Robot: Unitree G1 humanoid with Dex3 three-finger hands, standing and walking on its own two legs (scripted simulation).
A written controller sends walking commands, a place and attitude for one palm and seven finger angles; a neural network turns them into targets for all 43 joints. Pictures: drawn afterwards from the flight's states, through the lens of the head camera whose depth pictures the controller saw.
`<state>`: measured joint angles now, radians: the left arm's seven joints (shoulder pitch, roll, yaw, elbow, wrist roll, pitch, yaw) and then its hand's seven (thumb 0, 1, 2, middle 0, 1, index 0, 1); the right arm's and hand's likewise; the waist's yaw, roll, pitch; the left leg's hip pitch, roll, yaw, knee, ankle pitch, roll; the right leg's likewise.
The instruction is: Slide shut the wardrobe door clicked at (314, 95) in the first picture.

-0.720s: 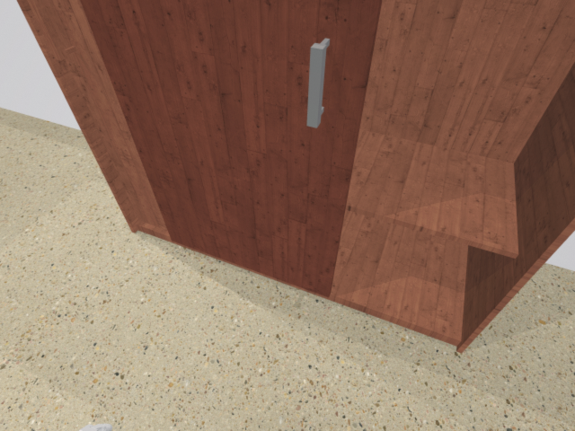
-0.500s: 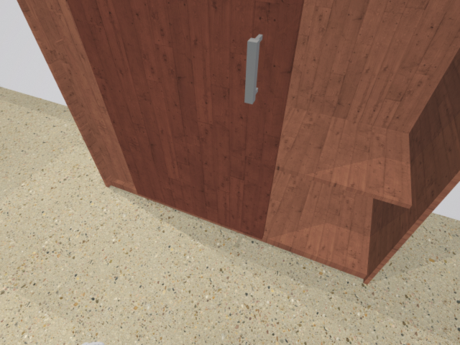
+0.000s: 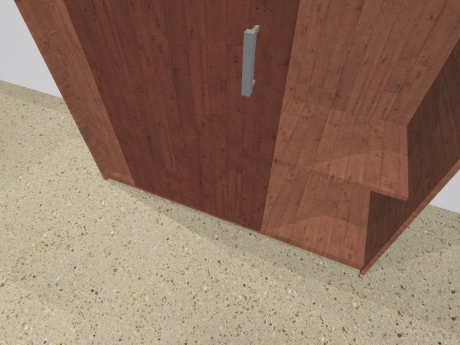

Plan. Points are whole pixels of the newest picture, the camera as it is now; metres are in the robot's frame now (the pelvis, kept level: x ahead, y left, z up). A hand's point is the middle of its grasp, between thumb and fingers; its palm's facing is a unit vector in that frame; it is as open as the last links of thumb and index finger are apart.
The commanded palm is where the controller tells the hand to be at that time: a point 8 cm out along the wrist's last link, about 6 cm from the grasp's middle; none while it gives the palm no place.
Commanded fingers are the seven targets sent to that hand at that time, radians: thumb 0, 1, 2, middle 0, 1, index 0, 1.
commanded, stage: stand and wait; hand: left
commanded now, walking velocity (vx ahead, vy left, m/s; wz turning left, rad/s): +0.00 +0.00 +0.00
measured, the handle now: (251, 61) +0.76 -0.01 +0.13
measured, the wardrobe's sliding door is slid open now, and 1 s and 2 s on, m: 0.49 0.49 0.49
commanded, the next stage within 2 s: look at it before walking up in 0.10 s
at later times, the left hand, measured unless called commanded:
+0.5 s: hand out of the picture +0.09 +0.25 -0.15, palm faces -0.03 -0.94 -0.33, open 7.4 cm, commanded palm none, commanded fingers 0.00 0.90 0.90 -0.20 -0.30 -0.20 -0.30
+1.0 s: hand out of the picture +0.09 +0.24 -0.16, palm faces -0.04 -0.94 -0.33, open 7.4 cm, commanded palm none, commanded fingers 0.00 0.90 0.90 -0.20 -0.30 -0.20 -0.30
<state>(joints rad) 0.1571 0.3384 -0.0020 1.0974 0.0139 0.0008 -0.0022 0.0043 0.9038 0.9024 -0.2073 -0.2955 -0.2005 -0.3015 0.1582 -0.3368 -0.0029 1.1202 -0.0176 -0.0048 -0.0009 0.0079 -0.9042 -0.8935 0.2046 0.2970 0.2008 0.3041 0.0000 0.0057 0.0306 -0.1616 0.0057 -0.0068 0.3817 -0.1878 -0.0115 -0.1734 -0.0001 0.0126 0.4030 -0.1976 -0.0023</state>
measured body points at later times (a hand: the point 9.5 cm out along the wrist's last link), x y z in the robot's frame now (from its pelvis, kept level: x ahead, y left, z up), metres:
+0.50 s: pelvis +0.01 +0.00 +0.00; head +0.02 +0.00 +0.45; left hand +0.09 +0.30 -0.13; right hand +0.09 -0.29 -0.13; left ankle +0.01 +0.13 -0.74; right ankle +0.01 -0.12 -0.74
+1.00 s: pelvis +0.02 +0.00 +0.00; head +0.04 +0.00 +0.45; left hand +0.09 +0.29 -0.14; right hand +0.10 -0.29 -0.14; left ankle +0.01 +0.13 -0.74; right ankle +0.01 -0.12 -0.74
